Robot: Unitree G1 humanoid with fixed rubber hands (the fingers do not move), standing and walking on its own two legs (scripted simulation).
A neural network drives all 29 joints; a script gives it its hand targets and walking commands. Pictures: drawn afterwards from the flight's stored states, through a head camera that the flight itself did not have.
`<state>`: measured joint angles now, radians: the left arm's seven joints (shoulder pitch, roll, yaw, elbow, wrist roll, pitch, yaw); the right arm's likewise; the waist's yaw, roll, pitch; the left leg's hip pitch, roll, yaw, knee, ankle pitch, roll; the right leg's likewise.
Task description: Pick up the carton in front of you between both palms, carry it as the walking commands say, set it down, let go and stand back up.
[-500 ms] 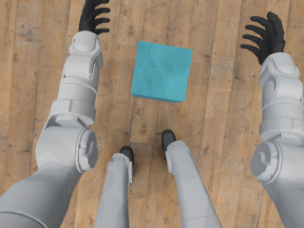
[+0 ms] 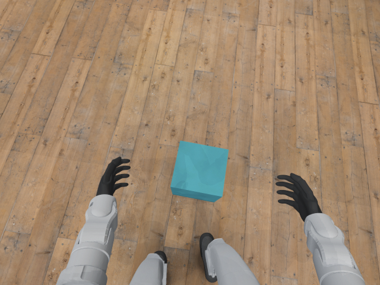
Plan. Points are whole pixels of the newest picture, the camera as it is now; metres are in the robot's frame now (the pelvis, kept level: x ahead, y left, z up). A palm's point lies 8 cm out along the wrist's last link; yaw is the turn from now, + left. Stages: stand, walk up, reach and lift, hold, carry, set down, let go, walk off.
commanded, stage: let go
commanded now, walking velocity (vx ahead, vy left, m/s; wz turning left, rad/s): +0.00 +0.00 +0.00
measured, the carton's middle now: (198, 173) +0.44 -0.08 -0.62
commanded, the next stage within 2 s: stand in 0.80 s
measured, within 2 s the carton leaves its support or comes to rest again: neither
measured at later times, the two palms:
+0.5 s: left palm (41, 244) +0.21 +0.27 -0.04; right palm (293, 228) +0.20 -0.20 -0.04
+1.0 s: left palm (31, 269) +0.17 +0.29 -0.06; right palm (325, 245) +0.16 -0.26 -0.06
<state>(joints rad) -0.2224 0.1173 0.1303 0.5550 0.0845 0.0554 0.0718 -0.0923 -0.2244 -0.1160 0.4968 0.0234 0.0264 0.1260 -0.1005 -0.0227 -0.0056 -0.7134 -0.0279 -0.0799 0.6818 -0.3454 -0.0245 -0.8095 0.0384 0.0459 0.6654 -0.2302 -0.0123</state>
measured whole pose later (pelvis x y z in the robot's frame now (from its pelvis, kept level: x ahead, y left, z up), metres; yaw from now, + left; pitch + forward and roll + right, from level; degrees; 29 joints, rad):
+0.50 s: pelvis +0.04 +0.04 +0.03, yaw -2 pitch +1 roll -2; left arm 0.23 0.21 0.03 0.43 0.00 0.07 -0.05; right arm 0.23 -0.22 -0.05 0.43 0.01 0.08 0.07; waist 0.01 0.02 0.04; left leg -0.11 -0.03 -0.05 0.44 -0.34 0.04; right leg -0.20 0.02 0.08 0.41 -0.22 0.03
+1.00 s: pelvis +0.03 +0.01 +0.02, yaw +0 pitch +1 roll +0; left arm 0.19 0.30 0.06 0.69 0.05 0.03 0.01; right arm 0.24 -0.31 -0.06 0.61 -0.05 0.04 -0.01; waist 0.00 0.02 0.00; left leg -0.17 -0.02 -0.07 0.52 -0.37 0.00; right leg -0.28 0.03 0.04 0.55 -0.28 -0.01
